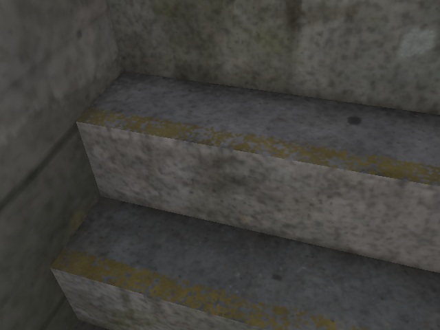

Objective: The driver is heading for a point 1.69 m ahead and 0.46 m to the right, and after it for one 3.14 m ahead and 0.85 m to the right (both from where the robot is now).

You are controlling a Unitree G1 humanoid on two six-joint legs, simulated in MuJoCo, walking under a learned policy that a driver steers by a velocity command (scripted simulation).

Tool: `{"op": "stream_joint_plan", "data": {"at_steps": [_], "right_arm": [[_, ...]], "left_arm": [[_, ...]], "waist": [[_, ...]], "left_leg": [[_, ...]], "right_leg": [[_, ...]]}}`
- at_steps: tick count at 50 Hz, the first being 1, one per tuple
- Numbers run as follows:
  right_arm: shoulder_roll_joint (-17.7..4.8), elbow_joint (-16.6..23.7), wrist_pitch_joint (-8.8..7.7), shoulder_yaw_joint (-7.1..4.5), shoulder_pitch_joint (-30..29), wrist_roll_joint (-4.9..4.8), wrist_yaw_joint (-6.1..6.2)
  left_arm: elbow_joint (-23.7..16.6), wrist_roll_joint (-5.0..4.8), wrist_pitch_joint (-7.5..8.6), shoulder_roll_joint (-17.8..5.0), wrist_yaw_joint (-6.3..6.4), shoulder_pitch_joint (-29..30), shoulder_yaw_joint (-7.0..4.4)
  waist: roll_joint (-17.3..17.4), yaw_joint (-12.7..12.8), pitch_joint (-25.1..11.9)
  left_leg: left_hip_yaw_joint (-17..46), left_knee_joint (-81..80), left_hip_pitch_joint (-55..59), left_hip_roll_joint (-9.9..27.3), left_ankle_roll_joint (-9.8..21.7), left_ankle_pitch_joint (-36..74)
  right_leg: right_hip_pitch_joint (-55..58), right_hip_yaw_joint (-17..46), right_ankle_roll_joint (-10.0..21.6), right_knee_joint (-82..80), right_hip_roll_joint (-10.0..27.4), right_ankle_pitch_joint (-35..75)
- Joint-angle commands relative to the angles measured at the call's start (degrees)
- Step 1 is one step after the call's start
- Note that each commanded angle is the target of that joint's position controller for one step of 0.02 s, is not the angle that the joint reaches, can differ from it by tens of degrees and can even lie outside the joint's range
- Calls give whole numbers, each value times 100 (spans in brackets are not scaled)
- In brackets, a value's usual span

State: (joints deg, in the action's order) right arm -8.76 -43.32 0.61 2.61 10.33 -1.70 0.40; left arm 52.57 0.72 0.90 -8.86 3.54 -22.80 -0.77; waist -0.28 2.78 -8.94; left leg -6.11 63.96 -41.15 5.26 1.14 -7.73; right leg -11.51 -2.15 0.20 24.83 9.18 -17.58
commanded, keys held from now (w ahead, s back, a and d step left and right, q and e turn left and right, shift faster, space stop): no key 0.04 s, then e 0.50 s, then w+e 0.40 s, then w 0.06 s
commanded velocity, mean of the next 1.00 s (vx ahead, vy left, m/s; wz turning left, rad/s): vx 0.25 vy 0.00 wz -0.43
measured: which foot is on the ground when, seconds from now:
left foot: up 0.00-0.04, down 0.06-0.80, up 0.82-1.00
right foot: down 0.00-0.06, up 0.08-0.74, down 0.76-1.00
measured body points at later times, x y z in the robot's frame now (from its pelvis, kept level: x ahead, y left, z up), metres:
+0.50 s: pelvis +0.06 +0.06 +0.00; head +0.09 +0.09 +0.45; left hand +0.31 +0.15 -0.08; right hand +0.03 -0.18 -0.12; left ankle +0.05 +0.15 -0.74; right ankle +0.09 -0.08 -0.39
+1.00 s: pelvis +0.13 -0.07 +0.16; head +0.10 -0.09 +0.61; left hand +0.30 +0.12 +0.04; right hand +0.20 -0.35 +0.07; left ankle +0.15 +0.10 -0.29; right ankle +0.18 -0.16 -0.50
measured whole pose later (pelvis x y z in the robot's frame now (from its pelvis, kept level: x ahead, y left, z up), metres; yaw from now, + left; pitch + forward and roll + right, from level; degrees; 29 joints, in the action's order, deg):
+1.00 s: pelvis +0.13 -0.07 +0.16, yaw -28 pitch +1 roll +4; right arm -9.9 -39.3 -2.8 0.1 5.6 4.0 -0.8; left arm 52.0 0.7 -0.1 -11.2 0.3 -17.2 -1.4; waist 0.7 -2.1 -4.6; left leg 2.5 113.2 -47.1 -0.5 5.0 6.4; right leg -40.1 3.0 4.0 61.4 -4.7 -23.4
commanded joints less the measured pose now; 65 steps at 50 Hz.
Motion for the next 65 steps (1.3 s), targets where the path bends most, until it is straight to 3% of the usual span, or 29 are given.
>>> {"op": "stream_joint_plan", "data": {"at_steps": [1,3,4,5,6,7,8,11,14,19,21,25,31,34,35,36,37,38,39,40,41,42,44,46,47,54,57,58,65], "right_arm": [[-638,-20,-93,-380,800,173,49],[-806,-518,-209,-525,1592,267,-104],[-1002,-861,-167,-518,2168,356,-47],[-1258,-656,-140,-533,2606,567,-12],[-1405,-541,-102,-575,2137,560,-59],[-1058,-564,-25,-537,1525,428,-22],[-908,-572,30,-477,963,450,28],[-108,-632,-173,-233,669,603,101],[-399,-711,-200,-281,927,587,218],[-474,-407,-17,-215,733,665,384],[-898,-486,130,-378,1257,469,540],[-1140,-236,152,-577,1322,311,658],[-1518,-73,123,-786,1616,195,592],[-1634,54,257,-811,793,278,616],[-1772,90,314,-798,552,408,523],[-1925,-97,405,-816,876,290,485],[-2274,-52,426,-875,784,199,470],[-1623,-420,177,-650,2081,328,391],[-2292,-293,-145,-694,1581,244,154],[-2675,54,-399,-772,563,-36,-146],[-2044,57,-436,-702,-33,97,-377],[-1425,90,-475,-643,-268,214,-533],[-363,615,-462,-328,-727,442,-491],[-187,675,-411,-164,-564,450,-362],[299,496,-345,-128,107,773,-173],[191,124,-139,-197,240,275,253],[267,-26,-182,-241,4,402,294],[17,-4,-233,-155,147,215,278],[796,13,-493,331,-364,147,151]], "left_arm": [[-275,-122,-44,-1187,-25,865,-299],[-498,-89,47,-603,-198,862,-92],[-725,-47,240,110,-377,1063,101],[-176,-258,433,294,-468,-113,36],[-198,-367,466,104,-510,-479,-45],[-689,-385,399,40,-531,616,-30],[-1308,-313,264,312,-467,1841,153],[-1445,-183,83,37,-373,1540,179],[-1557,-157,32,311,-275,1538,296],[-1946,-50,-30,275,-283,2380,363],[-2259,-38,-114,553,-129,2756,505],[-2444,42,-206,466,-131,2516,495],[-2977,-179,-115,567,-275,3287,605],[-3445,-212,-125,433,-397,3743,658],[-3511,-150,-132,388,-486,4180,808],[-3497,-157,-182,480,-436,3955,781],[-3245,-242,-224,-10,-419,3316,581],[-2721,-143,-220,-382,-370,3161,370],[-2567,-37,-275,-891,-313,1288,136],[-2457,178,-321,-1554,-165,-162,-151],[-2217,415,-258,-2329,-128,15,-385],[-1770,322,-191,-2019,-192,183,-262],[-1236,-113,-170,-1114,-374,609,-116],[-920,-104,-53,-554,-402,1317,-45],[-691,45,-23,-508,-275,2062,-151],[-19,-18,264,-473,-239,1001,-193],[195,0,274,-486,-124,536,-258],[-282,384,206,-307,-224,1027,99],[608,41,297,-317,-428,43,107]], "waist": [[-1220,-934,895],[-108,-935,840],[1520,-726,491],[1725,-708,-978],[1227,-420,-1143],[696,-357,-100],[706,-283,697],[249,-44,867],[415,-91,704],[567,-247,686],[1148,-390,780],[637,-407,563],[305,-690,741],[515,-338,998],[207,-521,816],[828,-373,404],[718,-5,-167],[-276,-728,-1172],[220,309,-2394],[-671,1189,-3018],[-2122,694,-3364],[-1607,441,-2903],[-646,-244,-512],[-442,-654,535],[-1118,-1091,1183],[-728,-690,917],[-643,-416,986],[-1046,-392,229],[-355,80,555]], "left_leg": [[-158,-2774,1723,-299,407,-742],[247,-4340,3023,-229,424,745],[1487,-3362,4530,804,200,5808],[3310,-3760,5346,2050,1101,6506],[3870,-4333,4988,2296,1695,3180],[2985,-4527,4360,1822,1492,698],[2436,-4724,3649,1573,1225,35],[1359,-4634,2770,1347,913,1301],[994,-4448,3510,1658,572,2249],[-210,-4601,2481,946,509,2024],[32,-4926,3219,1102,708,1885],[347,-4864,4856,1616,1147,2171],[673,-5342,5453,1957,1049,-683],[2,-5989,4584,1707,785,-751],[-449,-6749,3314,1477,1047,-679],[-700,-6463,2784,1558,1125,2063],[-805,-5614,3564,1477,1119,5268],[-625,-4440,3259,1335,1313,8844],[-205,-3438,2980,1535,1310,9541],[60,-1495,2062,856,870,6513],[902,1276,765,-557,469,1302],[1763,3658,92,-644,393,829],[1071,4528,-739,-734,359,567],[986,5137,-1063,-580,477,771],[1001,5346,-1462,-675,477,1237],[398,5675,-1857,-664,87,1469],[475,5695,-2542,-567,12,1285],[997,6023,-2995,-652,93,1803],[2007,7600,-5700,-1324,471,820]], "right_leg": [[-171,522,1070,-467,683,870],[-899,10,716,2504,31,1861],[-3228,-6,222,5266,-788,-360],[-3798,1578,-44,8027,-1511,-757],[-4372,1866,-167,9607,-1343,-620],[-5238,1472,-168,9629,-1041,-336],[-5770,1247,-180,10206,-936,-185],[-5593,1472,2,11096,-1099,729],[-6906,1372,72,12369,-1220,680],[-6220,387,-186,10412,-1042,2107],[-6930,201,-399,10196,-754,1116],[-7869,754,-678,10487,-386,-122],[-8719,665,-594,10199,138,-745],[-7866,510,-366,9026,437,-827],[-5795,-516,-180,6771,144,-1427],[-3903,-700,237,6541,-369,-2909],[-3328,-810,403,6109,-799,-2897],[-1590,-1023,831,5943,-1691,-2341],[-15,246,1104,5235,-1610,-1975],[691,3442,1619,2821,-764,-3341],[936,6641,2047,252,-96,-5147],[468,6553,1446,-90,89,-5029],[-1486,3968,706,980,-514,-4131],[-2539,3221,571,1187,-703,-3626],[-2921,2547,404,1348,-1089,-3097],[-2808,2515,682,315,-488,-2120],[-2221,2698,982,5,-206,-2001],[-1584,3424,975,63,165,-1935],[857,3297,628,-125,688,-976]]}}
Keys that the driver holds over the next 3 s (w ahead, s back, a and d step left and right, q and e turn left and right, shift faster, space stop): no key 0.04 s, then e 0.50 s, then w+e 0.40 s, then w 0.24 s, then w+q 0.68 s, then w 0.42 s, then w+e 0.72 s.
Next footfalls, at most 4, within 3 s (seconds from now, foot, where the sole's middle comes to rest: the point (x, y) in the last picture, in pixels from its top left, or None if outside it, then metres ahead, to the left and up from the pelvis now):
0.06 left None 0.09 0.16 -0.78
0.76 right None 0.22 -0.18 -0.54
1.64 left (241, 263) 0.54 0.02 -0.29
2.12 right None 0.28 0.00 -0.54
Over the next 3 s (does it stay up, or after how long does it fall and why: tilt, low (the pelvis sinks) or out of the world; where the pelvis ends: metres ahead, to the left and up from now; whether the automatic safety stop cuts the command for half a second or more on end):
stays up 0.07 0.13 0.04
